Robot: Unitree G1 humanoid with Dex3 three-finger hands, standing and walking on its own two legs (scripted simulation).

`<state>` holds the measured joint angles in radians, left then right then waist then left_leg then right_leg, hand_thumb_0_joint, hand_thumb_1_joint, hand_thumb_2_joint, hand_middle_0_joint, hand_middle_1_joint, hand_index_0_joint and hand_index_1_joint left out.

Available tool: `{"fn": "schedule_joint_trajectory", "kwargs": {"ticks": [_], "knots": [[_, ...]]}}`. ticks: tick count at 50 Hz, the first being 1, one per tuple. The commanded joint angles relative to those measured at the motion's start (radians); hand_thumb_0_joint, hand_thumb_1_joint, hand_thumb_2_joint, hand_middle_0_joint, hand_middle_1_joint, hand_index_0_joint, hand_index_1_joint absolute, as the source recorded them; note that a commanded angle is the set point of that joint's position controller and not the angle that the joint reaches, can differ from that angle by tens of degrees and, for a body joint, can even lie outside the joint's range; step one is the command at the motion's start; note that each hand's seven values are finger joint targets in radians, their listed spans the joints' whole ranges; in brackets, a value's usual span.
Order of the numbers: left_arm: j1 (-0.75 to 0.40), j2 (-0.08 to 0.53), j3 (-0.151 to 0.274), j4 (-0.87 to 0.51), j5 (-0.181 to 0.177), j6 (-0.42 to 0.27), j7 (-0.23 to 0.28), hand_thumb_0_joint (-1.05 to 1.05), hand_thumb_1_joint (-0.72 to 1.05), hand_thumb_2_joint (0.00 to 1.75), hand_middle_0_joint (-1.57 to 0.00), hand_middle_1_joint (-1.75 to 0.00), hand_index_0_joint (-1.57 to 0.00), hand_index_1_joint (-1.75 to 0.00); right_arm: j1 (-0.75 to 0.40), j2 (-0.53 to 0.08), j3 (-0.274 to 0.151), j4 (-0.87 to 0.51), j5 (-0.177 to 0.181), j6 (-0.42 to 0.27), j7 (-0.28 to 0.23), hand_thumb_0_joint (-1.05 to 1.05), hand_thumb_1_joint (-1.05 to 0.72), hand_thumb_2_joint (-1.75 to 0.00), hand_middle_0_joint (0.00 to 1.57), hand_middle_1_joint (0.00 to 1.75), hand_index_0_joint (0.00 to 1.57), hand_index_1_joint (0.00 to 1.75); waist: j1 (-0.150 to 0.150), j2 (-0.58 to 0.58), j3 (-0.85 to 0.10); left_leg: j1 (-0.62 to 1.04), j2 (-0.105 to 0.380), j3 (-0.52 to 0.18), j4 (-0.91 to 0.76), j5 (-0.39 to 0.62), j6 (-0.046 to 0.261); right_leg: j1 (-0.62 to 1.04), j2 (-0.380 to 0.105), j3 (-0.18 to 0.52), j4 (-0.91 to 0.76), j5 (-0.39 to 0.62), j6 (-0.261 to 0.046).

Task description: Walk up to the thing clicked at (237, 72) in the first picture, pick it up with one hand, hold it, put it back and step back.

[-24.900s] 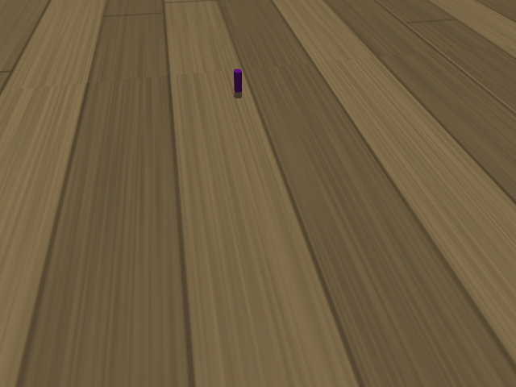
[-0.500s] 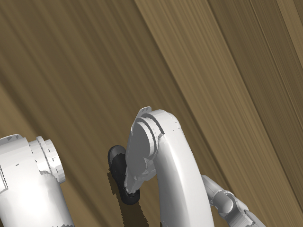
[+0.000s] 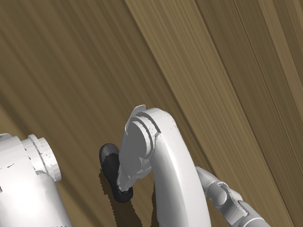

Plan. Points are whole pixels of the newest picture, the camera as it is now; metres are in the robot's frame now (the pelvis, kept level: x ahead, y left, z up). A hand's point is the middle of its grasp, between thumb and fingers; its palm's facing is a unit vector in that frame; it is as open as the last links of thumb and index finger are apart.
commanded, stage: open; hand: left
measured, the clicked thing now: out of the picture +0.45 +0.33 -0.22
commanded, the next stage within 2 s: withdraw in 0.50 s
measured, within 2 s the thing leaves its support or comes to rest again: neither
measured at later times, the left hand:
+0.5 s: hand out of the picture +0.47 +0.33 -0.16, palm faces +0.48 -0.88 -0.02, open 12.8 cm
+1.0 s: hand out of the picture +0.45 +0.39 -0.11, palm faces +0.50 -0.86 -0.04, open 17.4 cm
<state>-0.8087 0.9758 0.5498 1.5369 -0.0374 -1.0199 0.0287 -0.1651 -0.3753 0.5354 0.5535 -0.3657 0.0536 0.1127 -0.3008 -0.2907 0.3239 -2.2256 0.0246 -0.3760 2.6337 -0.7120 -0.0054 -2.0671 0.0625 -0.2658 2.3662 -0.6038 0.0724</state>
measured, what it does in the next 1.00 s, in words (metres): stands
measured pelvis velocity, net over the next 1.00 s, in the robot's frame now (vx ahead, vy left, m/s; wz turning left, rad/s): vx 0.00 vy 0.00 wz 0.01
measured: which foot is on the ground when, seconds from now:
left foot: down 0.00-1.00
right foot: down 0.00-1.00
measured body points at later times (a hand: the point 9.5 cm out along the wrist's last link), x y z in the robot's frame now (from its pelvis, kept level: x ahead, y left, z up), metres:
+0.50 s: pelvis +0.00 +0.00 +0.00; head +0.24 +0.19 +0.33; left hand +0.44 +0.37 -0.16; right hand +0.15 -0.25 -0.03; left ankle +0.08 +0.12 -0.26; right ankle +0.14 -0.12 -0.26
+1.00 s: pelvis +0.00 +0.00 +0.01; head +0.23 +0.18 +0.35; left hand +0.42 +0.43 -0.10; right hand +0.14 -0.26 -0.03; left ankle +0.08 +0.12 -0.26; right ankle +0.14 -0.12 -0.26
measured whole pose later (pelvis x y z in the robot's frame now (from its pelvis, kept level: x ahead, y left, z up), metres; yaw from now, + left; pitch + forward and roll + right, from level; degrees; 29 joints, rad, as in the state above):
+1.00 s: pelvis +0.00 +0.00 +0.01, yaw +1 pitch +17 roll -17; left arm -0.76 0.98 0.64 1.29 -0.08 -0.89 -0.11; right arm -0.08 -0.37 0.46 0.56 -0.29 0.11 0.09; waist -0.26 -0.22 0.26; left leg -2.23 0.04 -0.34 2.59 -0.71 0.00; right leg -2.08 0.06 -0.25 2.34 -0.60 0.06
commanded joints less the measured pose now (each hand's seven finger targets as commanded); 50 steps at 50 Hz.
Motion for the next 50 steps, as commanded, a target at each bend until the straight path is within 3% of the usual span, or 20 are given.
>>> {"fn": "schedule_joint_trajectory", "kwargs": {"ticks": [1,5,6,7,11,15,19,20,25,30,32,35,39,43,48,49,50], "knots": [[-0.297,0.226,0.022,-0.229,-0.011,-0.120,0.008,0.00,0.15,0.85,-1.13,-1.08,-1.16,-1.05,0.066,-0.372,-0.108,0.005,-0.010,0.021,-0.021,0.00,-0.90,-0.89,0.20,0.30,0.20,0.30,-0.141,0.695,-0.632,0.498,0.078,0.072,-0.322,0.233,-0.032,0.298,0.037,-0.086,-0.141,0.236,-0.068],[-0.300,0.222,0.020,-0.223,-0.011,-0.120,0.014,0.00,-0.04,0.67,-1.05,-0.94,-1.07,-0.92,0.057,-0.373,-0.108,0.002,-0.008,0.023,-0.020,0.00,-0.91,-0.89,0.20,0.30,0.20,0.30,-0.142,0.690,-0.604,0.479,0.078,0.066,-0.331,0.213,-0.030,0.285,0.037,-0.088,-0.142,0.222,-0.069],[-0.296,0.214,0.016,-0.213,-0.009,-0.118,0.014,0.00,-0.10,0.66,-0.97,-0.86,-0.99,-0.85,0.054,-0.375,-0.108,-0.001,-0.009,0.024,-0.020,0.00,-0.91,-0.90,0.20,0.30,0.20,0.30,-0.144,0.684,-0.600,0.485,0.080,0.063,-0.333,0.210,-0.032,0.278,0.035,-0.090,-0.142,0.219,-0.068],[-0.290,0.208,0.012,-0.206,-0.009,-0.114,0.013,0.00,-0.02,0.74,-1.04,-0.94,-1.04,-0.93,0.053,-0.368,-0.106,-0.006,-0.010,0.024,-0.020,0.00,-0.90,-0.90,0.20,0.30,0.20,0.30,-0.140,0.673,-0.595,0.470,0.078,0.072,-0.324,0.202,-0.027,0.282,0.039,-0.085,-0.148,0.215,-0.068],[-0.270,0.194,0.001,-0.168,-0.007,-0.098,0.011,0.00,-0.20,0.49,-0.76,-0.66,-0.77,-0.65,0.060,-0.370,-0.107,0.000,-0.007,0.026,-0.022,0.00,-0.90,-0.89,0.20,0.30,0.20,0.30,-0.148,0.646,-0.585,0.453,0.077,0.073,-0.324,0.180,-0.022,0.282,0.041,-0.088,-0.158,0.203,-0.067],[-0.247,0.182,-0.003,-0.119,-0.008,-0.079,0.006,0.00,-0.31,0.37,-0.64,-0.53,-0.64,-0.52,0.060,-0.370,-0.105,-0.008,-0.002,0.034,-0.021,0.00,-0.90,-0.89,0.20,0.30,0.20,0.30,-0.147,0.615,-0.551,0.414,0.074,0.068,-0.337,0.140,-0.018,0.264,0.041,-0.095,-0.168,0.170,-0.068],[-0.240,0.167,-0.007,-0.108,-0.016,-0.074,-0.004,0.00,-0.40,0.30,-0.54,-0.45,-0.55,-0.44,0.058,-0.365,-0.104,-0.020,0.002,0.034,-0.021,0.00,-0.90,-0.89,0.20,0.30,0.20,0.30,-0.150,0.572,-0.547,0.380,0.071,0.071,-0.332,0.111,-0.008,0.273,0.046,-0.098,-0.180,0.154,-0.064],[-0.232,0.164,-0.005,-0.109,-0.016,-0.071,-0.005,0.00,-0.40,0.28,-0.51,-0.41,-0.52,-0.40,0.056,-0.363,-0.108,-0.019,0.003,0.032,-0.021,0.00,-0.89,-0.89,0.20,0.30,0.20,0.30,-0.137,0.571,-0.548,0.387,0.071,0.075,-0.333,0.116,-0.009,0.266,0.046,-0.092,-0.177,0.157,-0.066],[-0.247,0.168,-0.001,-0.115,-0.020,-0.083,-0.007,0.00,-0.46,0.20,-0.39,-0.30,-0.40,-0.29,0.054,-0.363,-0.106,-0.020,0.004,0.031,-0.020,0.00,-0.90,-0.89,0.20,0.30,0.20,0.30,-0.146,0.583,-0.546,0.386,0.071,0.067,-0.338,0.099,-0.010,0.262,0.048,-0.100,-0.177,0.146,-0.067],[-0.257,0.161,-0.019,-0.137,-0.004,-0.091,-0.005,0.00,-0.49,0.10,-0.26,-0.16,-0.26,-0.15,0.061,-0.368,-0.108,-0.012,-0.002,0.035,-0.022,0.00,-0.90,-0.89,0.20,0.30,0.20,0.30,-0.148,0.644,-0.560,0.472,0.084,0.047,-0.357,0.186,-0.029,0.248,0.039,-0.102,-0.152,0.200,-0.071],[-0.251,0.178,-0.006,-0.135,-0.007,-0.093,-0.008,0.00,-0.61,0.14,-0.19,-0.18,-0.19,-0.18,0.059,-0.366,-0.105,-0.015,-0.001,0.038,-0.022,0.00,-0.90,-0.90,0.20,0.30,0.20,0.30,-0.149,0.629,-0.570,0.456,0.082,0.056,-0.344,0.180,-0.023,0.260,0.044,-0.099,-0.159,0.198,-0.070],[-0.272,0.223,0.010,-0.180,-0.022,-0.099,-0.021,0.00,-0.61,0.11,-0.14,-0.13,-0.14,-0.13,0.066,-0.365,-0.102,-0.018,0.005,0.039,-0.024,0.00,-0.91,-0.90,0.20,0.30,0.20,0.30,-0.133,0.640,-0.587,0.435,0.078,0.074,-0.333,0.172,-0.017,0.288,0.045,-0.089,-0.165,0.193,-0.071],[-0.266,0.322,0.077,-0.273,-0.025,-0.086,-0.040,0.00,-0.61,0.07,-0.09,-0.08,-0.09,-0.09,0.078,-0.366,-0.109,-0.013,0.013,0.047,-0.031,0.00,-0.91,-0.90,0.20,0.30,0.20,0.30,-0.081,0.697,-0.617,0.459,0.082,0.084,-0.349,0.172,-0.022,0.292,0.043,-0.076,-0.159,0.178,-0.076],[-0.194,0.371,0.142,-0.367,-0.019,-0.021,-0.074,0.00,-0.61,0.06,-0.08,-0.08,-0.08,-0.08,0.112,-0.371,-0.147,-0.004,0.032,0.066,-0.038,0.00,-0.92,-0.90,0.20,0.30,0.20,0.30,-0.023,0.780,-0.687,0.556,0.086,0.087,-0.392,0.231,-0.040,0.262,0.032,-0.066,-0.144,0.185,-0.082],[-0.123,0.239,0.098,-0.451,-0.065,0.100,-0.161,0.00,-0.61,0.04,-0.08,-0.06,-0.08,-0.06,0.149,-0.337,-0.203,-0.006,0.078,0.068,-0.043,0.00,-0.92,-0.90,0.20,0.30,0.20,0.30,0.011,0.738,-0.750,0.469,0.072,0.127,-0.414,0.187,-0.025,0.275,0.029,-0.041,-0.165,0.165,-0.088],[-0.132,0.189,0.066,-0.454,-0.074,0.124,-0.179,0.00,-0.61,0.03,-0.07,-0.06,-0.08,-0.06,0.162,-0.327,-0.213,0.001,0.090,0.065,-0.043,0.00,-0.92,-0.90,0.20,0.30,0.20,0.30,-0.002,0.716,-0.734,0.433,0.068,0.133,-0.413,0.170,-0.019,0.263,0.027,-0.039,-0.169,0.158,-0.088],[-0.095,0.078,-0.001,-0.407,-0.088,0.155,-0.203,0.00,-0.61,0.01,-0.07,-0.05,-0.08,-0.04,0.166,-0.319,-0.223,-0.007,0.104,0.061,-0.044,0.00,-0.92,-0.90,0.20,0.30,0.20,0.30,-0.025,0.658,-0.708,0.403,0.066,0.131,-0.416,0.143,-0.011,0.245,0.026,-0.040,-0.183,0.146,-0.086]]}}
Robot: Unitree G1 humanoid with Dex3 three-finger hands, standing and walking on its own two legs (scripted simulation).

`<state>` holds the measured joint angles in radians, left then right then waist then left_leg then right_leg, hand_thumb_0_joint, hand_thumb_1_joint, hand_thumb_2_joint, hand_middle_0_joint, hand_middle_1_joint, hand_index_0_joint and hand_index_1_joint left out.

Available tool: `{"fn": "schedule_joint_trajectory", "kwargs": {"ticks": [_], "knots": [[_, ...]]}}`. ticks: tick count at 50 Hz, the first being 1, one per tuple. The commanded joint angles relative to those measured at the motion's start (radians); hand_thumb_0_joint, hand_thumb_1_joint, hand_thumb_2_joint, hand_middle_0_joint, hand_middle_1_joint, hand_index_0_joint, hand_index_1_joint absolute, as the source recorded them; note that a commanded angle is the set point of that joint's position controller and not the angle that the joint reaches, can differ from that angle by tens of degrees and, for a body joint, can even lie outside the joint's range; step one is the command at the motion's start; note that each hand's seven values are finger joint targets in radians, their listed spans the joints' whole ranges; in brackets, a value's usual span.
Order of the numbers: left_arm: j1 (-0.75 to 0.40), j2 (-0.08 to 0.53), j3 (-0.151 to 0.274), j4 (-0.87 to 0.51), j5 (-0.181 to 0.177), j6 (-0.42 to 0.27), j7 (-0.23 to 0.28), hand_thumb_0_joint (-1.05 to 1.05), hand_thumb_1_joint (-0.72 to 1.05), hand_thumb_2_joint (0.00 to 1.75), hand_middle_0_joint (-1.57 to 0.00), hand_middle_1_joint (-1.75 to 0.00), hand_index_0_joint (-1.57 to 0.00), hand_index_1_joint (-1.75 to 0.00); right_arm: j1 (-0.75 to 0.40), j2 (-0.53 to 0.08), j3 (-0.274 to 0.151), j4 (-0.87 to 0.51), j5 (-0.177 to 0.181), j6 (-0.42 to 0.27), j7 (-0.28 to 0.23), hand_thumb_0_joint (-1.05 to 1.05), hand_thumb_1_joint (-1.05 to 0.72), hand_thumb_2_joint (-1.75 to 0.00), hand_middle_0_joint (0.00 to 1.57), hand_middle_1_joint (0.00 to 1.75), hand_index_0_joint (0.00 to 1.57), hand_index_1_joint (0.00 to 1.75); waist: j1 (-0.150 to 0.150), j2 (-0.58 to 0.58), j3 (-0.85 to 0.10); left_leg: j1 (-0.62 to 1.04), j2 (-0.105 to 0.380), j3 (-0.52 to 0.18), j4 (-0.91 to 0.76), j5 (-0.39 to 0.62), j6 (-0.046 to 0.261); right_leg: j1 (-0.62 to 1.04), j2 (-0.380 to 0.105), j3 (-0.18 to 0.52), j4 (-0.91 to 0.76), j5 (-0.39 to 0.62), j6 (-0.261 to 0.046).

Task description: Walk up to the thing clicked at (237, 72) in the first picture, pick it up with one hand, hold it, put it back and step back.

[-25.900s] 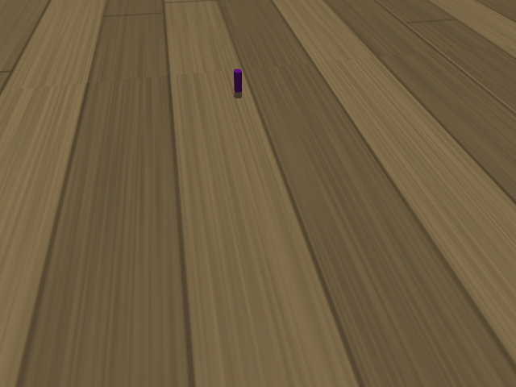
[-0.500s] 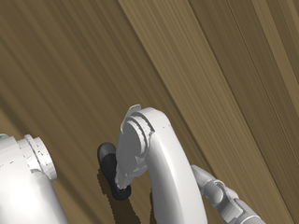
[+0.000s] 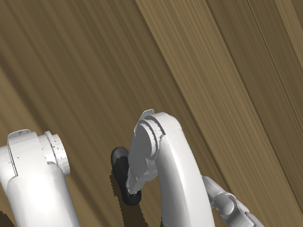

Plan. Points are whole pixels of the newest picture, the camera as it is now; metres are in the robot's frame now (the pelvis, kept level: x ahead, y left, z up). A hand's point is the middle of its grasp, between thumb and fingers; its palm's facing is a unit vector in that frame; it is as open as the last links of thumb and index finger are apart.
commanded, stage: rise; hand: left
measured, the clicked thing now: out of the picture +0.46 +0.32 -0.23
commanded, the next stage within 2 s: home in 0.16 s
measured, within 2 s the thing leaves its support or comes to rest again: neither
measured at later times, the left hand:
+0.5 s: hand out of the picture +0.37 +0.45 -0.01, palm faces +0.41 -0.79 -0.45, open 17.3 cm
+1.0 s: hand out of the picture +0.26 +0.32 +0.18, palm faces +0.35 -0.83 -0.44, open 17.4 cm
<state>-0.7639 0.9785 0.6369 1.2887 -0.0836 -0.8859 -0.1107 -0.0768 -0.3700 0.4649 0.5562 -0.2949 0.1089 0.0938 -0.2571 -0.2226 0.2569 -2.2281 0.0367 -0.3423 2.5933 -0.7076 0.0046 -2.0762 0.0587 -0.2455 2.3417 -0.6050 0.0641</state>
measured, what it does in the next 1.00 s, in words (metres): rises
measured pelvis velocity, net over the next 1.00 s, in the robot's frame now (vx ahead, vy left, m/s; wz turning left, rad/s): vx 0.06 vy -0.01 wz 0.24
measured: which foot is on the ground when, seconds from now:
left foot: down 0.00-1.00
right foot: down 0.00-1.00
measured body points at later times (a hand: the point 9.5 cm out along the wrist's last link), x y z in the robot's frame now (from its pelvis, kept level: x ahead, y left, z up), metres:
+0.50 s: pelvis +0.01 +0.00 +0.06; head +0.20 +0.11 +0.45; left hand +0.34 +0.49 +0.02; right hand +0.16 -0.25 -0.05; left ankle +0.08 +0.12 -0.27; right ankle +0.14 -0.12 -0.27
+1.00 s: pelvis +0.06 -0.01 +0.28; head +0.19 +0.05 +0.71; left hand +0.24 +0.36 +0.21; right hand +0.30 -0.22 +0.18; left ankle +0.08 +0.12 -0.27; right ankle +0.14 -0.12 -0.27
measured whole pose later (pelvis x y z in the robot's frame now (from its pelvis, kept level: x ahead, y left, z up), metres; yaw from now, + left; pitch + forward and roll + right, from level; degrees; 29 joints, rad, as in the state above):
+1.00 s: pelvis +0.06 -0.01 +0.28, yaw +14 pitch +27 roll -3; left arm -0.02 0.39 0.21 0.44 0.02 0.08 0.12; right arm 0.11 -0.25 0.00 0.52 0.04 0.04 -0.10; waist -0.05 0.01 -0.17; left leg -1.45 0.05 -0.06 1.58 -0.62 -0.02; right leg -1.41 -0.01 -0.06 1.54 -0.60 0.00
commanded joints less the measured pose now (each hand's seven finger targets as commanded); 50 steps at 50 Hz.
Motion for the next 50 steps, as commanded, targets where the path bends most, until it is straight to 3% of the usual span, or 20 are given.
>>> {"fn": "schedule_joint_trajectory", "kwargs": {"ticks": [1,4,5,6,8,9,11,12,13,14,15,21,23,25,27,29,31,36,46,50], "knots": [[-0.113,0.013,-0.123,-0.125,-0.057,0.048,-0.087,0.00,-0.61,0.00,-0.07,-0.04,-0.08,-0.03,0.084,-0.322,-0.165,-0.012,0.047,-0.002,-0.028,0.00,-0.92,-0.90,0.20,0.30,0.20,0.30,-0.081,0.522,-0.628,0.371,0.052,0.095,-0.363,0.122,-0.013,0.245,0.031,-0.060,-0.172,0.145,-0.076],[-0.209,0.071,-0.100,-0.205,-0.085,0.064,-0.123,0.00,-0.61,0.00,-0.05,-0.04,-0.08,-0.02,0.111,-0.320,-0.189,0.005,0.077,-0.016,-0.036,0.00,-0.89,-0.89,0.20,0.30,0.20,0.30,-0.063,0.476,-0.622,0.328,0.042,0.104,-0.358,0.082,0.001,0.228,0.025,-0.046,-0.185,0.116,-0.074],[-0.223,0.056,-0.103,-0.190,-0.092,0.069,-0.131,0.00,-0.53,0.06,-0.06,-0.02,-0.04,-0.03,0.119,-0.315,-0.192,0.008,0.082,-0.020,-0.036,0.00,-0.82,-0.89,0.20,0.30,0.20,0.30,-0.069,0.468,-0.618,0.327,0.040,0.103,-0.355,0.067,0.003,0.221,0.025,-0.047,-0.188,0.107,-0.074],[-0.243,0.330,-0.026,-0.261,0.098,0.135,-0.071,0.00,-0.52,0.05,-0.07,-0.06,-0.07,-0.05,0.181,-0.307,-0.268,0.052,0.108,-0.005,-0.035,0.00,-0.90,-0.91,0.20,0.30,0.20,0.30,0.030,0.606,-0.745,0.476,0.036,0.136,-0.411,0.148,-0.011,0.180,0.010,-0.020,-0.184,0.130,-0.089],[-0.272,0.180,-0.080,-0.233,0.087,0.200,-0.050,0.00,-0.52,0.04,-0.07,-0.08,-0.08,-0.06,0.190,-0.274,-0.271,0.031,0.131,0.010,-0.026,0.00,-0.92,-0.91,0.20,0.30,0.20,0.30,-0.002,0.639,-0.769,0.522,0.047,0.121,-0.442,0.158,-0.022,0.126,0.010,-0.018,-0.168,0.121,-0.097],[-0.264,0.169,-0.081,-0.226,0.096,0.220,-0.044,0.00,-0.52,0.05,-0.07,-0.07,-0.08,-0.06,0.192,-0.276,-0.280,0.024,0.139,0.019,-0.024,0.00,-0.92,-0.91,0.20,0.30,0.20,0.30,-0.003,0.628,-0.749,0.498,0.042,0.125,-0.451,0.125,-0.019,0.123,0.007,-0.018,-0.179,0.102,-0.096],[-0.235,0.250,-0.032,-0.267,0.130,0.271,-0.017,0.00,-0.53,0.04,-0.08,-0.08,-0.09,-0.07,0.195,-0.274,-0.302,0.010,0.151,0.026,-0.026,0.00,-0.95,-0.92,0.20,0.30,0.20,0.30,0.045,0.676,-0.783,0.529,0.039,0.140,-0.495,0.107,-0.021,0.129,-0.003,0.001,-0.185,0.078,-0.098],[-0.323,0.376,0.030,-0.418,0.147,0.285,-0.004,0.00,-0.53,0.04,-0.08,-0.08,-0.09,-0.07,0.220,-0.272,-0.315,0.014,0.157,0.035,-0.029,0.00,-0.97,-0.92,0.20,0.30,0.20,0.30,0.082,0.737,-0.856,0.581,0.041,0.146,-0.507,0.127,-0.025,0.135,-0.003,0.012,-0.178,0.084,-0.101],[-0.332,0.402,0.035,-0.459,0.167,0.309,0.004,0.00,-0.53,0.03,-0.08,-0.09,-0.10,-0.07,0.229,-0.251,-0.318,0.008,0.161,0.044,-0.028,0.00,-0.98,-0.93,0.20,0.30,0.20,0.30,0.089,0.773,-0.912,0.610,0.038,0.165,-0.508,0.144,-0.024,0.153,-0.001,0.026,-0.185,0.092,-0.102],[-0.220,0.361,0.030,-0.426,0.173,0.344,0.010,0.00,-0.45,0.11,-0.06,-0.07,-0.06,-0.07,0.241,-0.254,-0.340,0.002,0.169,0.053,-0.030,0.00,-0.90,-0.90,0.20,0.30,0.20,0.30,0.102,0.772,-0.903,0.616,0.036,0.173,-0.535,0.137,-0.025,0.154,-0.006,0.035,-0.191,0.082,-0.103],[-0.228,0.325,0.004,-0.475,0.174,0.371,0.014,0.00,-0.50,0.09,-0.06,-0.06,-0.06,-0.06,0.239,-0.237,-0.347,-0.005,0.176,0.055,-0.032,0.00,-0.90,-0.90,0.20,0.30,0.20,0.30,0.099,0.768,-0.915,0.611,0.036,0.182,-0.546,0.124,-0.023,0.158,-0.002,0.043,-0.202,0.078,-0.105],[0.028,0.050,-0.106,-0.427,0.180,0.546,0.044,0.00,-0.52,0.07,-0.05,-0.06,-0.06,-0.06,0.261,-0.198,-0.432,-0.018,0.232,0.063,-0.045,0.00,-0.90,-0.90,0.20,0.30,0.20,0.30,0.132,0.611,-0.892,0.565,0.016,0.214,-0.614,0.109,-0.008,0.121,-0.016,0.068,-0.292,0.050,-0.110],[0.045,0.012,-0.129,-0.562,0.176,0.589,0.053,0.00,-0.53,0.07,-0.05,-0.06,-0.05,-0.06,0.286,-0.192,-0.471,-0.022,0.254,0.067,-0.048,0.00,-0.90,-0.90,0.20,0.30,0.20,0.30,0.155,0.573,-0.950,0.609,0.012,0.210,-0.665,0.098,-0.004,0.134,-0.022,0.084,-0.328,0.039,-0.109],[0.147,-0.078,-0.183,-0.624,0.169,0.641,0.062,0.00,-0.56,0.05,-0.05,-0.05,-0.05,-0.05,0.298,-0.179,-0.503,-0.041,0.278,0.065,-0.051,0.00,-0.90,-0.90,0.20,0.30,0.20,0.30,0.151,0.486,-0.972,0.629,0.007,0.211,-0.715,0.078,0.006,0.188,-0.023,0.099,-0.393,0.031,-0.105],[0.240,-0.102,-0.196,-0.695,0.159,0.691,0.079,0.00,-0.55,0.05,-0.05,-0.05,-0.05,-0.05,0.300,-0.164,-0.517,-0.063,0.299,0.060,-0.061,0.00,-0.90,-0.90,0.20,0.30,0.20,0.30,0.155,0.397,-0.993,0.626,0.002,0.221,-0.744,0.071,0.019,0.280,-0.024,0.116,-0.465,0.030,-0.098],[0.236,-0.036,-0.165,-0.885,0.153,0.720,0.105,0.00,-0.53,0.07,-0.05,-0.06,-0.05,-0.06,0.302,-0.150,-0.529,-0.075,0.314,0.060,-0.075,0.00,-0.90,-0.90,0.20,0.30,0.20,0.30,0.191,0.378,-1.052,0.675,0.000,0.241,-0.790,0.077,0.025,0.381,-0.026,0.144,-0.534,0.034,-0.095],[0.360,-0.110,-0.203,-0.947,0.143,0.763,0.121,0.00,-0.53,0.07,-0.05,-0.06,-0.05,-0.06,0.282,-0.124,-0.530,-0.114,0.327,0.051,-0.090,0.00,-0.90,-0.90,0.20,0.30,0.20,0.30,0.197,0.361,-1.066,0.719,-0.001,0.252,-0.844,0.081,0.028,0.464,-0.030,0.163,-0.594,0.037,-0.092],[0.439,-0.120,-0.181,-1.036,0.140,0.820,0.185,0.00,-0.53,0.07,-0.05,-0.06,-0.05,-0.06,0.268,-0.080,-0.530,-0.119,0.338,0.011,-0.142,0.00,-0.90,-0.90,0.20,0.30,0.20,0.30,0.216,0.370,-1.007,0.839,-0.001,0.267,-0.982,0.063,0.024,0.598,-0.037,0.200,-0.735,0.011,-0.090],[0.656,-0.409,-0.364,-1.004,0.109,0.915,0.244,0.00,-0.55,0.05,-0.05,-0.05,-0.05,-0.05,0.290,-0.013,-0.515,-0.111,0.333,-0.086,-0.208,0.00,-0.90,-0.90,0.20,0.30,0.20,0.30,0.190,0.310,-0.872,1.082,-0.007,0.317,-1.188,0.287,0.024,0.939,-0.047,0.229,-1.020,0.212,-0.084],[0.737,-0.442,-0.388,-1.018,0.103,0.953,0.265,0.00,-0.53,0.07,-0.05,-0.06,-0.05,-0.05,0.300,-0.013,-0.518,-0.118,0.332,-0.109,-0.220,0.00,-0.90,-0.90,0.20,0.30,0.20,0.30,0.205,0.313,-0.825,1.224,-0.004,0.307,-1.304,0.372,0.014,1.046,-0.048,0.210,-1.108,0.278,-0.086]]}}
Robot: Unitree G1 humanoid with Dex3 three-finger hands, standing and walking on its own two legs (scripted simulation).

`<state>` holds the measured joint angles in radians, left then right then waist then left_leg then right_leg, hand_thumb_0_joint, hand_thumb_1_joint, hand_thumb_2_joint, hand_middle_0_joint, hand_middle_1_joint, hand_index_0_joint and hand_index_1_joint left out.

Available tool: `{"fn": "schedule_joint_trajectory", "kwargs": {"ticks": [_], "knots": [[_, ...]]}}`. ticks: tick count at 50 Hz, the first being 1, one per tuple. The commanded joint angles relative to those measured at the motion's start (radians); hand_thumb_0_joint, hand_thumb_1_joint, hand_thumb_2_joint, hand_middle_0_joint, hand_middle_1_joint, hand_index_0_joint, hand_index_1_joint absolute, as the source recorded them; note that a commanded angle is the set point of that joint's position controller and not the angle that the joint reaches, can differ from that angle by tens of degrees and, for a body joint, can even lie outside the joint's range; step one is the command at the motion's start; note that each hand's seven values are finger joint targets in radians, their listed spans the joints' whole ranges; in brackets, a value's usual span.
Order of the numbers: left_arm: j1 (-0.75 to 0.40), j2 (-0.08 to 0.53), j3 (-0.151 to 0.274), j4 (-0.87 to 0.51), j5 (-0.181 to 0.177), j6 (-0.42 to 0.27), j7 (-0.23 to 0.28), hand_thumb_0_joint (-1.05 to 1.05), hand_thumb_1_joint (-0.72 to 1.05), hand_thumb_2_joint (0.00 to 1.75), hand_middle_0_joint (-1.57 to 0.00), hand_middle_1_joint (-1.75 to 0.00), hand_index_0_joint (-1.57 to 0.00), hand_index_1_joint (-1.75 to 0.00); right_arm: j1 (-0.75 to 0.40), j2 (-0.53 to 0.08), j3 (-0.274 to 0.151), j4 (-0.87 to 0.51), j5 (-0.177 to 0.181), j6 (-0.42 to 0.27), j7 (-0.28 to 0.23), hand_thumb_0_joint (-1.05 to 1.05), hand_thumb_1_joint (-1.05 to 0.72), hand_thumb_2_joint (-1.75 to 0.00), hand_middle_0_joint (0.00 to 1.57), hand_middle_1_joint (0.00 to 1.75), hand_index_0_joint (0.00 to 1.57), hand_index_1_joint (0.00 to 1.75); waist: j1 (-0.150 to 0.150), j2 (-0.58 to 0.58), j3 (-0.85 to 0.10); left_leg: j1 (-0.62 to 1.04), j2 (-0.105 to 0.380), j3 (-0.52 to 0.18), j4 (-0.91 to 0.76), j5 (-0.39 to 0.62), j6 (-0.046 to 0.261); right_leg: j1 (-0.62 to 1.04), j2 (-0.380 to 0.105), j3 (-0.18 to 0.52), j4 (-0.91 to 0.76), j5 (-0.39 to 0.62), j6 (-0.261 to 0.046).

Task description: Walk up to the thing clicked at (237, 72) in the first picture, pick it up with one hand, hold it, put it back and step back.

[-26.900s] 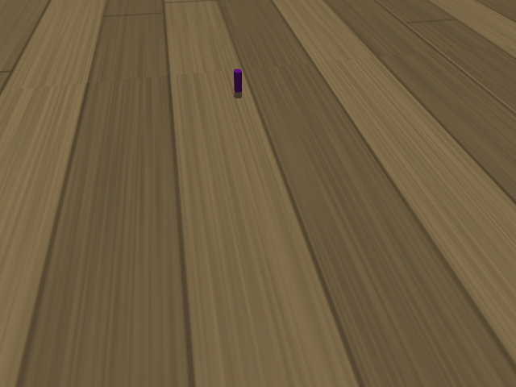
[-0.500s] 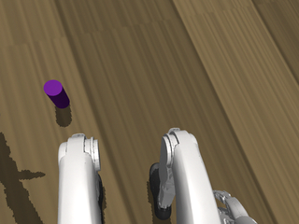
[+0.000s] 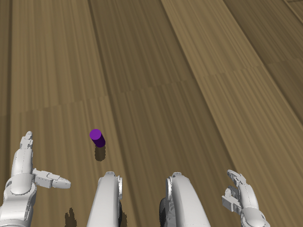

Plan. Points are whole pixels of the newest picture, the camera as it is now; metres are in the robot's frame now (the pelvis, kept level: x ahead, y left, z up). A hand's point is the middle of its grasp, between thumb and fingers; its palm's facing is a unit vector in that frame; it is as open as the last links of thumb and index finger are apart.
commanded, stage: home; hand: left
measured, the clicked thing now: (98, 138) +0.47 +0.23 -0.51
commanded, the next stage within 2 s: none
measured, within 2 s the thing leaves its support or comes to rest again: neither
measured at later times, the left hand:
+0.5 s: hand (38, 187) +0.21 +0.20 +0.08, palm faces +0.13 -0.94 -0.30, open 17.3 cm
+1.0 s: hand (40, 192) +0.21 +0.20 +0.08, palm faces +0.13 -0.95 -0.29, open 17.5 cm
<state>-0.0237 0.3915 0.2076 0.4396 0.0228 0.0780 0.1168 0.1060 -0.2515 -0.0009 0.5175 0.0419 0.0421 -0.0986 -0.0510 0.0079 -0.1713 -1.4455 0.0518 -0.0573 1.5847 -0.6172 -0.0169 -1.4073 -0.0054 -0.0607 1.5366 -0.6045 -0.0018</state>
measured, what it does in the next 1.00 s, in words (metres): rises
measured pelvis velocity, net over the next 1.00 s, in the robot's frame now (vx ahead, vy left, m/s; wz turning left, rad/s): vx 0.05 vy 0.01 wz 0.04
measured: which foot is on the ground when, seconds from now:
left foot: down 0.00-1.00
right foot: down 0.00-1.00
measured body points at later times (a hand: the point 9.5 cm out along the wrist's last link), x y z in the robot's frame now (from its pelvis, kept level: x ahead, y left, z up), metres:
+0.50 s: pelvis +0.04 +0.02 +0.13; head +0.06 +0.02 +0.58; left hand +0.20 +0.25 +0.10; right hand +0.20 -0.22 +0.06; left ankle +0.05 +0.13 -0.55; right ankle +0.06 -0.12 -0.55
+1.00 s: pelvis +0.05 +0.01 +0.14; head +0.06 +0.02 +0.59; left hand +0.20 +0.25 +0.10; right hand +0.21 -0.22 +0.07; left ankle +0.05 +0.13 -0.55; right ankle +0.06 -0.12 -0.55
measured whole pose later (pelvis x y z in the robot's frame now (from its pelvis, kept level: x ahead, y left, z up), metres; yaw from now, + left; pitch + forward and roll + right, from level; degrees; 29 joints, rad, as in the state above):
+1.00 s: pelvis +0.05 +0.01 +0.14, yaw +2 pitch +7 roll -2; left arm 0.47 0.22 -0.02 -0.01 -0.01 0.27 0.14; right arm 0.29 -0.20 0.03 0.50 0.02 -0.11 -0.18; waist -0.03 0.04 -0.11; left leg -0.63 0.04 -0.03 0.96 -0.47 -0.01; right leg -0.58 -0.01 -0.05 0.90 -0.45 0.02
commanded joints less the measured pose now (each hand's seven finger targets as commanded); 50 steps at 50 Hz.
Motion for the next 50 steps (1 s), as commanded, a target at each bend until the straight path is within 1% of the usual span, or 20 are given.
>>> {"fn": "schedule_joint_trajectory", "kwargs": {"ticks": [1,2,5,12,14,20,28,31,32,34,35,37,38,39,40,42,43,44,46,50], "knots": [[0.022,0.139,0.033,-0.196,-0.006,0.002,0.043,0.00,-0.54,0.06,-0.05,-0.05,-0.05,-0.05,0.123,-0.129,-0.051,-0.086,-0.003,-0.049,-0.030,0.00,-0.90,-0.90,0.20,0.30,0.20,0.30,0.005,0.074,-0.403,0.477,-0.021,0.026,-0.318,0.298,0.036,0.424,0.016,0.028,-0.332,0.296,-0.019],[0.030,0.121,0.016,-0.207,-0.009,0.013,0.049,0.00,-0.53,0.07,-0.05,-0.06,-0.05,-0.05,0.122,-0.124,-0.047,-0.093,-0.003,-0.054,-0.034,0.00,-0.90,-0.90,0.20,0.30,0.20,0.30,-0.003,0.069,-0.388,0.493,-0.022,0.027,-0.344,0.305,0.035,0.458,0.015,0.028,-0.359,0.308,-0.018],[0.096,0.091,-0.006,-0.262,-0.016,0.047,0.063,0.00,-0.49,0.09,-0.06,-0.06,-0.06,-0.06,0.123,-0.117,-0.044,-0.104,-0.001,-0.068,-0.048,0.00,-0.90,-0.90,0.20,0.30,0.20,0.30,0.013,0.084,-0.351,0.591,-0.022,0.033,-0.420,0.349,0.027,0.537,0.015,0.029,-0.425,0.341,-0.018],[0.268,0.014,-0.082,-0.414,-0.028,0.122,0.086,0.00,-0.51,0.08,-0.06,-0.06,-0.06,-0.06,0.131,-0.090,-0.030,-0.143,-0.002,-0.096,-0.083,0.00,-0.90,-0.90,0.20,0.30,0.20,0.30,0.014,0.086,-0.216,0.735,-0.034,0.041,-0.599,0.343,0.025,0.717,0.018,0.018,-0.602,0.347,-0.011],[0.309,-0.022,-0.120,-0.471,-0.033,0.140,0.088,0.00,-0.51,0.08,-0.06,-0.06,-0.06,-0.06,0.131,-0.082,-0.028,-0.156,-0.006,-0.103,-0.090,0.00,-0.90,-0.90,0.20,0.30,0.20,0.30,0.010,0.092,-0.171,0.772,-0.033,0.044,-0.647,0.326,0.022,0.738,0.022,0.006,-0.640,0.327,-0.010],[0.433,-0.069,-0.174,-0.610,-0.036,0.173,0.082,0.00,-0.53,0.07,-0.05,-0.06,-0.05,-0.06,0.119,-0.070,-0.018,-0.194,-0.011,-0.140,-0.105,0.00,-0.90,-0.90,0.20,0.30,0.20,0.30,0.015,0.050,-0.072,0.824,-0.031,0.031,-0.744,0.283,0.024,0.788,0.034,-0.017,-0.715,0.275,-0.010],[0.476,-0.080,-0.174,-0.665,-0.032,0.165,0.055,0.00,-0.55,0.05,-0.05,-0.05,-0.05,-0.05,0.109,-0.067,-0.014,-0.211,-0.021,-0.179,-0.104,0.00,-0.90,-0.90,0.20,0.30,0.20,0.30,0.019,0.014,0.025,0.837,-0.031,0.031,-0.801,0.243,0.024,0.814,0.036,-0.022,-0.763,0.235,-0.005],[0.474,-0.094,-0.180,-0.636,-0.027,0.158,0.044,0.00,-0.54,0.06,-0.05,-0.05,-0.05,-0.05,0.113,-0.070,-0.014,-0.205,-0.026,-0.191,-0.101,0.00,-0.90,-0.90,0.20,0.30,0.20,0.30,0.012,0.022,0.015,0.858,-0.026,0.024,-0.809,0.257,0.019,0.820,0.037,-0.021,-0.753,0.244,-0.008],[0.436,-0.065,-0.159,-0.706,-0.027,0.148,0.046,0.00,-0.54,0.06,-0.05,-0.05,-0.05,-0.05,0.124,-0.070,-0.016,-0.198,-0.030,-0.193,-0.100,0.00,-0.90,-0.90,0.20,0.30,0.20,0.30,0.018,0.055,-0.021,0.878,-0.028,0.023,-0.804,0.291,0.016,0.840,0.035,-0.019,-0.748,0.273,-0.010],[0.467,-0.089,-0.177,-0.646,-0.025,0.153,0.040,0.00,-0.56,0.05,-0.05,-0.05,-0.05,-0.05,0.119,-0.070,-0.013,-0.200,-0.031,-0.200,-0.099,0.00,-0.90,-0.90,0.20,0.30,0.20,0.30,0.014,0.043,-0.030,0.889,-0.031,0.026,-0.799,0.322,0.016,0.844,0.036,-0.017,-0.748,0.296,-0.011],[0.418,-0.069,-0.174,-0.706,-0.026,0.148,0.042,0.00,-0.56,0.05,-0.05,-0.05,-0.05,-0.05,0.118,-0.069,-0.012,-0.196,-0.032,-0.202,-0.098,0.00,-0.90,-0.90,0.20,0.30,0.20,0.30,0.017,0.082,-0.041,0.902,-0.033,0.026,-0.800,0.327,0.014,0.853,0.033,-0.014,-0.748,0.301,-0.011],[0.421,-0.068,-0.175,-0.723,-0.024,0.146,0.044,0.00,-0.55,0.05,-0.05,-0.05,-0.05,-0.05,0.131,-0.076,-0.020,-0.186,-0.034,-0.205,-0.101,0.00,-0.90,-0.90,0.20,0.30,0.20,0.30,0.019,0.095,-0.090,0.939,-0.031,0.025,-0.793,0.399,0.008,0.872,0.034,-0.017,-0.736,0.358,-0.014],[0.445,-0.072,-0.168,-0.661,-0.024,0.152,0.045,0.00,-0.56,0.05,-0.05,-0.05,-0.05,-0.05,0.124,-0.070,-0.012,-0.183,-0.032,-0.206,-0.099,0.00,-0.90,-0.90,0.20,0.30,0.20,0.30,0.017,0.083,-0.030,0.916,-0.033,0.027,-0.801,0.352,0.010,0.852,0.035,-0.018,-0.749,0.317,-0.012],[0.430,-0.078,-0.185,-0.703,-0.026,0.149,0.043,0.00,-0.56,0.05,-0.05,-0.05,-0.05,-0.05,0.120,-0.075,-0.016,-0.185,-0.033,-0.209,-0.099,0.00,-0.90,-0.90,0.20,0.30,0.20,0.30,0.021,0.083,-0.038,0.917,-0.032,0.022,-0.808,0.344,0.010,0.861,0.036,-0.022,-0.751,0.314,-0.013],[0.459,-0.078,-0.170,-0.664,-0.026,0.151,0.044,0.00,-0.56,0.05,-0.05,-0.05,-0.05,-0.05,0.120,-0.068,-0.013,-0.183,-0.034,-0.209,-0.101,0.00,-0.90,-0.90,0.20,0.30,0.20,0.30,0.019,0.058,-0.036,0.907,-0.034,0.025,-0.799,0.341,0.013,0.867,0.035,-0.021,-0.759,0.312,-0.010],[0.520,-0.111,-0.187,-0.578,-0.025,0.156,0.037,0.00,-0.56,0.05,-0.05,-0.05,-0.05,-0.05,0.108,-0.062,-0.005,-0.185,-0.034,-0.209,-0.096,0.00,-0.90,-0.90,0.20,0.30,0.20,0.30,0.024,0.027,-0.002,0.884,-0.036,0.023,-0.807,0.312,0.015,0.864,0.035,-0.021,-0.769,0.284,-0.010],[0.466,-0.080,-0.169,-0.653,-0.027,0.147,0.040,0.00,-0.56,0.05,-0.05,-0.05,-0.05,-0.05,0.107,-0.065,-0.008,-0.186,-0.032,-0.208,-0.095,0.00,-0.90,-0.90,0.20,0.30,0.20,0.30,0.033,0.053,-0.014,0.883,-0.036,0.025,-0.810,0.312,0.014,0.866,0.034,-0.021,-0.767,0.288,-0.010],[0.475,-0.086,-0.173,-0.620,-0.025,0.148,0.038,0.00,-0.54,0.06,-0.05,-0.05,-0.05,-0.05,0.104,-0.068,-0.008,-0.186,-0.033,-0.208,-0.095,0.00,-0.90,-0.90,0.20,0.30,0.20,0.30,0.031,0.050,0.005,0.879,-0.037,0.026,-0.815,0.298,0.013,0.856,0.035,-0.023,-0.771,0.275,-0.010],[0.443,-0.068,-0.165,-0.681,-0.024,0.138,0.039,0.00,-0.56,0.05,-0.05,-0.05,-0.05,-0.05,0.115,-0.076,-0.020,-0.185,-0.032,-0.209,-0.097,0.00,-0.90,-0.90,0.20,0.30,0.20,0.30,0.030,0.064,-0.042,0.905,-0.038,0.033,-0.803,0.346,0.012,0.869,0.034,-0.020,-0.765,0.317,-0.009],[0.493,-0.094,-0.169,-0.602,-0.028,0.143,0.034,0.00,-0.57,0.04,-0.05,-0.05,-0.05,-0.05,0.105,-0.063,-0.011,-0.186,-0.030,-0.210,-0.095,0.00,-0.90,-0.90,0.20,0.30,0.20,0.30,0.034,0.024,-0.024,0.889,-0.040,0.036,-0.793,0.355,0.016,0.879,0.031,-0.016,-0.772,0.326,-0.007]]}}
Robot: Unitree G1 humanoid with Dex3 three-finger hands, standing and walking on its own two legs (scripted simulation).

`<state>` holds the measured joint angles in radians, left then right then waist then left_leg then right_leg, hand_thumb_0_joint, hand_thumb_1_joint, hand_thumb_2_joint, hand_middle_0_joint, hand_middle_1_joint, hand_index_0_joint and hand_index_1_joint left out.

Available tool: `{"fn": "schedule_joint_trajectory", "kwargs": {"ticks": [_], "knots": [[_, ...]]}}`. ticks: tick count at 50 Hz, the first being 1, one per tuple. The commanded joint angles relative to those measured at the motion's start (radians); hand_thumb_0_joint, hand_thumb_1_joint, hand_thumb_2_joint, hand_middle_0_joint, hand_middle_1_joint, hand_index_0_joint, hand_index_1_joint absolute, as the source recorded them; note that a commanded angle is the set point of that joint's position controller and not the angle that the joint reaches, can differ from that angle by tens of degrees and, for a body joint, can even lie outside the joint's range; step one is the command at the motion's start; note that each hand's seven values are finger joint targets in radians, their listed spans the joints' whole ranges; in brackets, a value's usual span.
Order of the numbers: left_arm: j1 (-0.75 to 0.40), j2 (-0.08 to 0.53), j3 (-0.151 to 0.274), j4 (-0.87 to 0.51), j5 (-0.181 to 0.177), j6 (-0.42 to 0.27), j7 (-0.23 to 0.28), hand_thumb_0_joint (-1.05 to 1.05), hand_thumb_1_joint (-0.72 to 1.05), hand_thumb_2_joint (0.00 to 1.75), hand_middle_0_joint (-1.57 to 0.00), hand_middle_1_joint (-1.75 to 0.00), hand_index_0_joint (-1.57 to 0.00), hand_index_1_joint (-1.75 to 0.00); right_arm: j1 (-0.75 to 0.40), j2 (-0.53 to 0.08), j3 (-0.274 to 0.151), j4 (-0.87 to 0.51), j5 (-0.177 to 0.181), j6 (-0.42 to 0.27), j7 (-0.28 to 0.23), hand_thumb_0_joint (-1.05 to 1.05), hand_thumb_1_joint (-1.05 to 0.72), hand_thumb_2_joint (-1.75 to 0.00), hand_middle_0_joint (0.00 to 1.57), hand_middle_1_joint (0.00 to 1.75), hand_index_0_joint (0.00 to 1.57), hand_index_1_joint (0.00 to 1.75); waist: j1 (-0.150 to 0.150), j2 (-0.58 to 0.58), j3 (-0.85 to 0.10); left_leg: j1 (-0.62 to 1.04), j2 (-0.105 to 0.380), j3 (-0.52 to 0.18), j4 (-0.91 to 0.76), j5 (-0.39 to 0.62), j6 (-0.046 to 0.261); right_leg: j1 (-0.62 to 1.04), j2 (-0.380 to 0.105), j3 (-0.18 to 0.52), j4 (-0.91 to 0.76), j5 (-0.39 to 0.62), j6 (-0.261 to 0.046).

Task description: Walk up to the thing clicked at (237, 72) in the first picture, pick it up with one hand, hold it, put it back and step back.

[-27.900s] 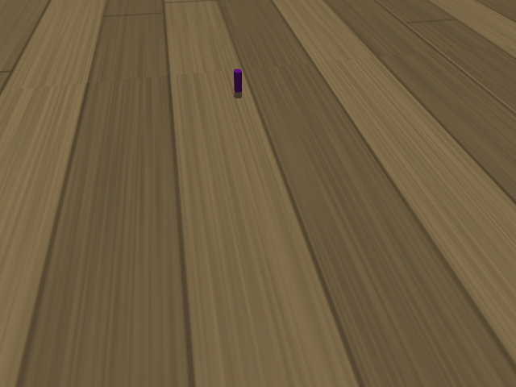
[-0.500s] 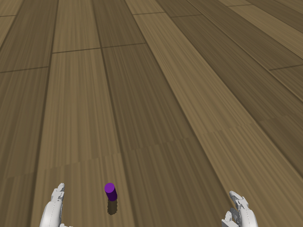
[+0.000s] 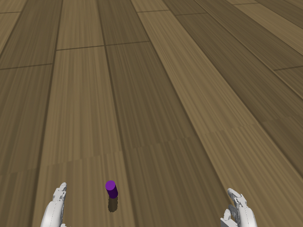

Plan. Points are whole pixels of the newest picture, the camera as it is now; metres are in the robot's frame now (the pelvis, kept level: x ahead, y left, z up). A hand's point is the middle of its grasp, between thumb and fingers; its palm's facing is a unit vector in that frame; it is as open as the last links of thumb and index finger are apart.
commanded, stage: home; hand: left
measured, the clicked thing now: (112, 189) +0.44 +0.21 -0.65
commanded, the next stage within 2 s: stand in 1.14 s
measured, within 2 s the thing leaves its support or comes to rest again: neither
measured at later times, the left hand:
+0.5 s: hand (83, 224) +0.16 +0.17 -0.06, palm faces +0.09 -0.96 -0.27, open 17.5 cm
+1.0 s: hand (79, 223) +0.16 +0.18 -0.06, palm faces +0.09 -0.96 -0.28, open 17.4 cm
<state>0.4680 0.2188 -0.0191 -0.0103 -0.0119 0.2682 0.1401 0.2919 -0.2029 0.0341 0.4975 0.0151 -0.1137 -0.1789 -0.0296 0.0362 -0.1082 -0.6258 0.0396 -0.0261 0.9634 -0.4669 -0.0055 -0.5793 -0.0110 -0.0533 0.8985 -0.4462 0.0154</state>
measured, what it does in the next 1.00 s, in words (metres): stands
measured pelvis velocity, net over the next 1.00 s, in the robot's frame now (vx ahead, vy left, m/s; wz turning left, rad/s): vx -0.01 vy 0.00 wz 0.00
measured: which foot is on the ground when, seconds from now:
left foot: down 0.00-1.00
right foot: down 0.00-1.00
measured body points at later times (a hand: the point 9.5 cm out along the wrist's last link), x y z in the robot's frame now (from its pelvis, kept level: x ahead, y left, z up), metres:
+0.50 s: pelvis -0.01 -0.01 +0.00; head +0.01 -0.01 +0.45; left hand +0.15 +0.22 -0.04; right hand +0.16 -0.25 -0.07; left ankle +0.01 +0.12 -0.69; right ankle +0.00 -0.13 -0.69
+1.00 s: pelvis -0.01 +0.00 +0.00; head +0.01 +0.00 +0.45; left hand +0.15 +0.23 -0.04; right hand +0.15 -0.24 -0.07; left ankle +0.01 +0.12 -0.69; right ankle +0.00 -0.13 -0.69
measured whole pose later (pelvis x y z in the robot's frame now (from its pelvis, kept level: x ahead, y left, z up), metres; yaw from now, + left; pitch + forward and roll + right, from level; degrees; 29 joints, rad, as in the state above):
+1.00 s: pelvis -0.01 +0.00 +0.00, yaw +0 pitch +7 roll -2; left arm 0.46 0.21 -0.02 0.02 -0.01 0.25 0.13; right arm 0.28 -0.20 0.03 0.52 0.01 -0.14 -0.18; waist -0.02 0.03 -0.10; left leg -0.62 0.04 -0.02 0.95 -0.45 -0.01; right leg -0.58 -0.01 -0.05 0.90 -0.44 0.01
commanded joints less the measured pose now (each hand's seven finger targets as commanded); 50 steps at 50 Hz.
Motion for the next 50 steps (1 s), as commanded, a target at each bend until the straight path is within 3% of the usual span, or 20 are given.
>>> {"fn": "schedule_joint_trajectory", "kwargs": {"ticks": [1,4,7,10,11,13,15,19,20,22,25,26,28,29,30,34,40,42,47,50], "knots": [[-0.020,0.084,0.062,-0.153,0.009,-0.049,0.012,0.00,-0.54,0.06,-0.05,-0.05,-0.05,-0.05,-0.080,-0.115,-0.048,-0.166,-0.005,-0.054,-0.015,0.00,-0.90,-0.90,0.20,0.30,0.20,0.30,0.008,-0.011,-0.090,0.073,-0.026,0.004,-0.172,0.201,0.006,0.052,0.037,-0.020,-0.134,0.167,-0.023],[-0.043,0.099,0.066,-0.183,0.007,-0.054,0.012,0.00,-0.55,0.06,-0.05,-0.05,-0.05,-0.05,-0.073,-0.116,-0.046,-0.157,-0.004,-0.053,-0.014,0.00,-0.90,-0.90,0.20,0.30,0.20,0.30,0.010,0.010,-0.095,0.084,-0.027,0.006,-0.173,0.205,0.005,0.051,0.034,-0.017,-0.133,0.171,-0.024],[-0.026,0.095,0.065,-0.170,0.008,-0.054,0.012,0.00,-0.56,0.05,-0.05,-0.05,-0.05,-0.05,-0.061,-0.113,-0.049,-0.148,-0.006,-0.053,-0.018,0.00,-0.90,-0.90,0.20,0.30,0.20,0.30,0.004,-0.005,-0.127,0.099,-0.028,0.016,-0.150,0.266,0.008,0.072,0.032,-0.010,-0.132,0.242,-0.020],[-0.023,0.079,0.059,-0.138,0.008,-0.047,0.008,0.00,-0.55,0.05,-0.05,-0.05,-0.05,-0.05,-0.077,-0.115,-0.050,-0.155,-0.005,-0.056,-0.020,0.00,-0.90,-0.90,0.20,0.30,0.20,0.30,0.000,-0.035,-0.096,0.083,-0.031,0.024,-0.149,0.226,0.014,0.060,0.026,-0.003,-0.149,0.219,-0.014],[-0.082,0.130,0.085,-0.224,0.006,-0.056,0.011,0.00,-0.54,0.06,-0.05,-0.06,-0.05,-0.06,-0.072,-0.117,-0.052,-0.147,-0.004,-0.055,-0.019,0.00,-0.90,-0.90,0.20,0.30,0.20,0.30,0.011,-0.005,-0.108,0.088,-0.035,0.027,-0.151,0.221,0.015,0.065,0.021,-0.001,-0.159,0.216,-0.014],[-0.037,0.095,0.061,-0.149,0.007,-0.051,0.007,0.00,-0.57,0.04,-0.05,-0.05,-0.05,-0.05,-0.082,-0.110,-0.045,-0.144,-0.006,-0.056,-0.017,0.00,-0.90,-0.90,0.20,0.30,0.20,0.30,0.003,-0.041,-0.054,0.063,-0.036,0.026,-0.157,0.168,0.018,0.047,0.021,-0.002,-0.173,0.162,-0.009],[0.006,0.061,0.047,-0.094,0.007,-0.046,0.002,0.00,-0.55,0.05,-0.05,-0.05,-0.05,-0.05,-0.086,-0.110,-0.046,-0.149,-0.006,-0.059,-0.017,0.00,-0.90,-0.90,0.20,0.30,0.20,0.30,-0.002,-0.048,-0.064,0.068,-0.036,0.032,-0.155,0.160,0.019,0.042,0.021,0.005,-0.176,0.159,-0.008],[-0.035,0.110,0.083,-0.168,0.007,-0.051,0.004,0.00,-0.57,0.04,-0.05,-0.05,-0.05,-0.05,-0.080,-0.115,-0.051,-0.144,-0.004,-0.057,-0.017,0.00,-0.90,-0.90,0.20,0.30,0.20,0.30,0.007,-0.018,-0.100,0.082,-0.039,0.034,-0.150,0.196,0.017,0.060,0.018,0.007,-0.170,0.197,-0.009],[-0.011,0.083,0.063,-0.133,0.007,-0.047,0.001,0.00,-0.58,0.04,-0.05,-0.05,-0.05,-0.05,-0.083,-0.111,-0.047,-0.145,-0.006,-0.058,-0.017,0.00,-0.90,-0.90,0.20,0.30,0.20,0.30,0.003,-0.032,-0.084,0.077,-0.037,0.033,-0.147,0.197,0.018,0.059,0.020,0.004,-0.168,0.198,-0.009],[-0.032,0.079,0.067,-0.139,0.006,-0.050,0.003,0.00,-0.56,0.05,-0.05,-0.05,-0.05,-0.05,-0.090,-0.111,-0.049,-0.146,-0.006,-0.061,-0.018,0.00,-0.90,-0.90,0.20,0.30,0.20,0.30,0.006,-0.015,-0.081,0.078,-0.036,0.031,-0.162,0.171,0.016,0.055,0.023,0.002,-0.165,0.166,-0.014],[-0.072,0.109,0.077,-0.195,0.007,-0.057,0.005,0.00,-0.58,0.04,-0.05,-0.05,-0.05,-0.05,-0.084,-0.115,-0.051,-0.145,-0.005,-0.060,-0.021,0.00,-0.90,-0.90,0.20,0.30,0.20,0.30,0.005,-0.003,-0.099,0.093,-0.033,0.028,-0.170,0.171,0.015,0.055,0.025,0.000,-0.166,0.159,-0.017],[-0.060,0.093,0.066,-0.154,0.006,-0.053,0.004,0.00,-0.56,0.05,-0.05,-0.05,-0.05,-0.05,-0.087,-0.113,-0.045,-0.143,-0.005,-0.064,-0.020,0.00,-0.90,-0.90,0.20,0.30,0.20,0.30,0.002,0.003,-0.056,0.077,-0.034,0.027,-0.177,0.143,0.014,0.038,0.024,-0.001,-0.168,0.131,-0.017],[-0.083,0.102,0.071,-0.189,0.006,-0.059,0.005,0.00,-0.56,0.05,-0.05,-0.05,-0.05,-0.05,-0.088,-0.110,-0.045,-0.142,-0.005,-0.067,-0.022,0.00,-0.90,-0.90,0.20,0.30,0.20,0.30,0.004,0.021,-0.058,0.081,-0.033,0.026,-0.184,0.119,0.012,0.028,0.025,-0.003,-0.172,0.105,-0.019],[-0.044,0.069,0.050,-0.131,0.007,-0.055,0.003,0.00,-0.57,0.04,-0.05,-0.05,-0.05,-0.05,-0.090,-0.111,-0.044,-0.142,-0.007,-0.068,-0.020,0.00,-0.90,-0.90,0.20,0.30,0.20,0.30,0.001,-0.003,-0.051,0.077,-0.029,0.018,-0.192,0.114,0.012,0.032,0.031,-0.011,-0.163,0.098,-0.021],[-0.067,0.098,0.069,-0.195,0.006,-0.060,0.005,0.00,-0.56,0.05,-0.05,-0.05,-0.05,-0.05,-0.086,-0.110,-0.047,-0.144,-0.006,-0.070,-0.021,0.00,-0.90,-0.90,0.20,0.30,0.20,0.30,0.010,0.012,-0.077,0.083,-0.032,0.021,-0.190,0.119,0.012,0.040,0.029,-0.009,-0.168,0.105,-0.022],[-0.021,0.071,0.051,-0.143,0.006,-0.056,0.001,0.00,-0.53,0.07,-0.05,-0.06,-0.05,-0.06,-0.090,-0.113,-0.048,-0.141,-0.007,-0.073,-0.017,0.00,-0.90,-0.90,0.20,0.30,0.20,0.30,0.006,-0.012,-0.086,0.089,-0.029,0.017,-0.180,0.160,0.012,0.047,0.032,-0.012,-0.154,0.138,-0.022],[-0.061,0.106,0.071,-0.182,0.008,-0.068,0.004,0.00,-0.54,0.06,-0.05,-0.06,-0.05,-0.06,-0.087,-0.115,-0.049,-0.145,-0.005,-0.073,-0.015,0.00,-0.90,-0.90,0.20,0.30,0.20,0.30,0.016,-0.002,-0.071,0.071,-0.029,0.015,-0.194,0.118,0.010,0.033,0.033,-0.015,-0.156,0.095,-0.024],[-0.044,0.081,0.054,-0.153,0.008,-0.066,0.002,0.00,-0.55,0.06,-0.05,-0.05,-0.05,-0.05,-0.087,-0.112,-0.045,-0.144,-0.007,-0.077,-0.016,0.00,-0.90,-0.90,0.20,0.30,0.20,0.30,0.011,0.000,-0.057,0.069,-0.024,0.008,-0.202,0.110,0.009,0.026,0.037,-0.019,-0.145,0.089,-0.025],[-0.037,0.088,0.066,-0.161,0.009,-0.070,0.004,0.00,-0.54,0.06,-0.05,-0.05,-0.05,-0.05,-0.084,-0.109,-0.046,-0.141,-0.008,-0.079,-0.016,0.00,-0.90,-0.90,0.20,0.30,0.20,0.30,0.020,0.015,-0.086,0.073,-0.028,0.011,-0.188,0.139,0.008,0.043,0.033,-0.016,-0.143,0.113,-0.026],[-0.032,0.076,0.055,-0.154,0.009,-0.067,0.002,0.00,-0.55,0.05,-0.05,-0.05,-0.05,-0.05,-0.081,-0.111,-0.047,-0.146,-0.008,-0.078,-0.017,0.00,-0.90,-0.90,0.20,0.30,0.20,0.30,0.009,0.004,-0.095,0.080,-0.028,0.015,-0.181,0.155,0.008,0.041,0.034,-0.012,-0.144,0.130,-0.024]]}}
